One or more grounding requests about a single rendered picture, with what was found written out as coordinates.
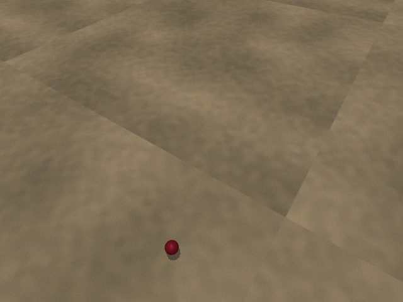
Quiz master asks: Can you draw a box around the ball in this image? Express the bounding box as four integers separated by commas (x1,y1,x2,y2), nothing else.
165,240,179,255

